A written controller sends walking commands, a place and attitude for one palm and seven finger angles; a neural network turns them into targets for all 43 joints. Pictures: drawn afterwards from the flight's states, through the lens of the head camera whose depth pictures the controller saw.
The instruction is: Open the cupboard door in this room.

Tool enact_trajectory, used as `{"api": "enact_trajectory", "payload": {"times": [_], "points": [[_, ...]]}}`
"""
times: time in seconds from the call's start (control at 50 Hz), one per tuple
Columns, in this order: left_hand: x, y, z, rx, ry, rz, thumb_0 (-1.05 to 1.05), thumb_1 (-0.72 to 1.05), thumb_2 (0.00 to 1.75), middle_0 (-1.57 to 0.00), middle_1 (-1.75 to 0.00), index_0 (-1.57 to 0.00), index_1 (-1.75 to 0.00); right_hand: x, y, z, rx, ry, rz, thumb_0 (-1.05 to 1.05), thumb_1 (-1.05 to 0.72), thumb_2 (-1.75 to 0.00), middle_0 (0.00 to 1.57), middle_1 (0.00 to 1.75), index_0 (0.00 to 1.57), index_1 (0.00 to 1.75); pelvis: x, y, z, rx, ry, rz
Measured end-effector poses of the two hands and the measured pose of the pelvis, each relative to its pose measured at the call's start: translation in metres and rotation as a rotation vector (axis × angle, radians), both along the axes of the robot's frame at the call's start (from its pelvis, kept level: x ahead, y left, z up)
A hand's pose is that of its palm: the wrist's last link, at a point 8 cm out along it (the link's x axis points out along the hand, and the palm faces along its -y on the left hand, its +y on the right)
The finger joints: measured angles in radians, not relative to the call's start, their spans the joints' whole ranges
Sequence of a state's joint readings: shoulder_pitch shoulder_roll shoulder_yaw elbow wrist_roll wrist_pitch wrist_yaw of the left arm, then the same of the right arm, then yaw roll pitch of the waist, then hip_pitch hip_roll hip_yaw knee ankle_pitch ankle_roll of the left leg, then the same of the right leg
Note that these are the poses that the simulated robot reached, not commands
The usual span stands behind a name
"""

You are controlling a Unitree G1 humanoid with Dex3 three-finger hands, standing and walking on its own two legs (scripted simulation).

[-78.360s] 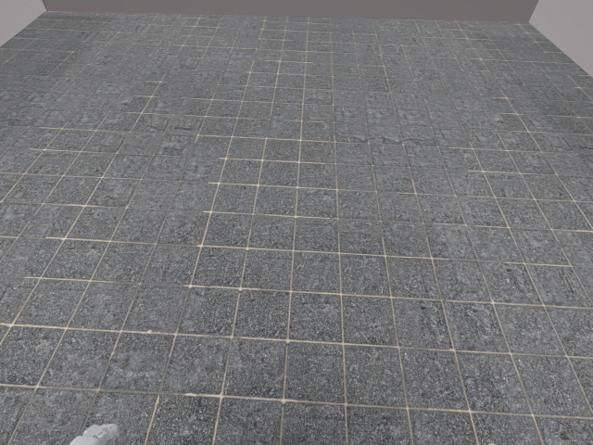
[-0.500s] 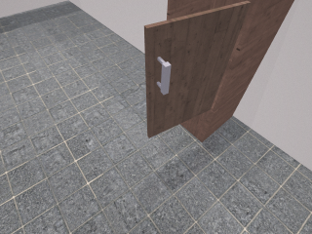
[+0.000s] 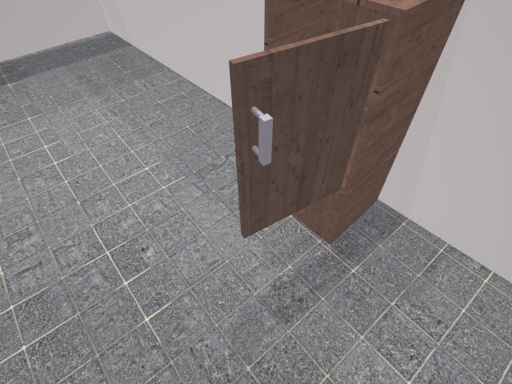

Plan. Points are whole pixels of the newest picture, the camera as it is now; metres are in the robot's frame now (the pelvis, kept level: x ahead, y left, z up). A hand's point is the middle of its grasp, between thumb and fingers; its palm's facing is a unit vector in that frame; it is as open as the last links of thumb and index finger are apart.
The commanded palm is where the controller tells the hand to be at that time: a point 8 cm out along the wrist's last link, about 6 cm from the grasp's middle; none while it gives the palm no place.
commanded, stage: let the arm hang, fingers relaxed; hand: left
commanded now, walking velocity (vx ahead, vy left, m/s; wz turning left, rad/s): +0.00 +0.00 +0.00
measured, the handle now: (260, 136) +0.62 +0.02 +0.04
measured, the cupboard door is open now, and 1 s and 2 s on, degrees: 78 78 78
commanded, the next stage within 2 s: look to check the result in 0.14 s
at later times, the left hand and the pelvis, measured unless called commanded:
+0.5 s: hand out of the picture +0.00 +0.15 -0.17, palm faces +0.04 -0.98 -0.19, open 7.4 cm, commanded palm none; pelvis +0.00 -0.01 +0.00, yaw +0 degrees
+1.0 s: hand out of the picture +0.01 +0.15 -0.17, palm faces +0.04 -0.98 -0.20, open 7.4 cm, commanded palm none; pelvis +0.01 -0.02 +0.00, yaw +1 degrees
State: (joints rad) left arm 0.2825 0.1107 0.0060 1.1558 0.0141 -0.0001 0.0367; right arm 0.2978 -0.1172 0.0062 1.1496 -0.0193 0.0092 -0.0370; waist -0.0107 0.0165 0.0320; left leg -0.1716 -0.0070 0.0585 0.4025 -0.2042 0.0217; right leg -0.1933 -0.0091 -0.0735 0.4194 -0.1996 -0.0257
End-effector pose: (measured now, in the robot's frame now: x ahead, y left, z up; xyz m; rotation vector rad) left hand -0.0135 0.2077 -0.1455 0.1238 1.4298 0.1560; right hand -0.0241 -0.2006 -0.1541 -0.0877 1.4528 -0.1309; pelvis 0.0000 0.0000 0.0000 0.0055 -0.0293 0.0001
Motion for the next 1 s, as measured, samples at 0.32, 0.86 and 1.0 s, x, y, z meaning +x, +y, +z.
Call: {"api": "enact_trajectory", "payload": {"times": [0.32,0.86,1.0], "points": [[-0.002,0.001,0.003,0.018,0.006,0.011,0.01,0.91,0.9,-0.2,-0.3,-0.2,-0.3,-0.002,-0.009,-0.001,-0.004,0.02,0.003,0.0,-0.91,-0.9,0.2,0.3,0.19,0.29,0.001,-0.004,0.0,0.003,0.006,0.005],[0.015,-0.005,0.004,0.021,-0.02,0.004,0.01,0.91,0.9,-0.2,-0.3,-0.2,-0.3,0.023,-0.026,0.002,-0.024,-0.009,0.024,0.0,-0.91,-0.9,0.2,0.3,0.19,0.29,0.01,-0.015,0.001,0.0,0.006,0.012],[0.019,-0.005,0.004,0.021,-0.02,0.003,0.01,0.91,0.9,-0.2,-0.3,-0.2,-0.3,0.026,-0.029,0.003,-0.03,-0.004,0.028,0.0,-0.91,-0.9,0.2,0.3,0.19,0.29,0.012,-0.016,0.002,-0.001,0.007,0.013]]}}
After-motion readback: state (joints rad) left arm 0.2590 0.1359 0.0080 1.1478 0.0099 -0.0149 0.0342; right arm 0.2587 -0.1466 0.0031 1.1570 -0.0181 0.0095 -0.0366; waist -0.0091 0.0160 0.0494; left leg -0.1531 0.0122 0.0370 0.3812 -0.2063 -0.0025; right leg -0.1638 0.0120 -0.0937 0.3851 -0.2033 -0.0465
